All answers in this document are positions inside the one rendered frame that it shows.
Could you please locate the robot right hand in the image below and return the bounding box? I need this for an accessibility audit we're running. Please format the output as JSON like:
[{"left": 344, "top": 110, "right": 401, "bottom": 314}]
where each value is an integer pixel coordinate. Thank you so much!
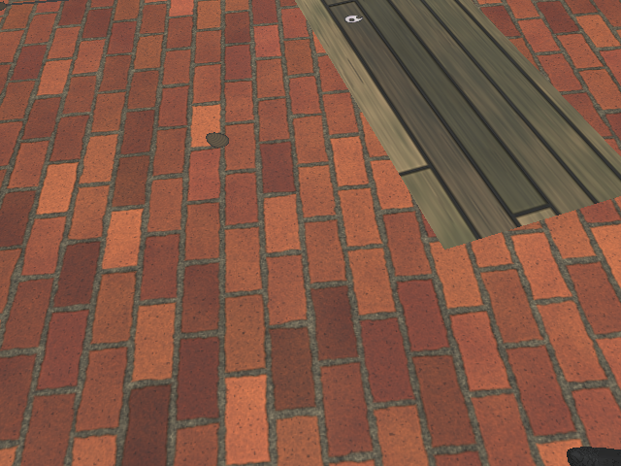
[{"left": 567, "top": 447, "right": 621, "bottom": 466}]

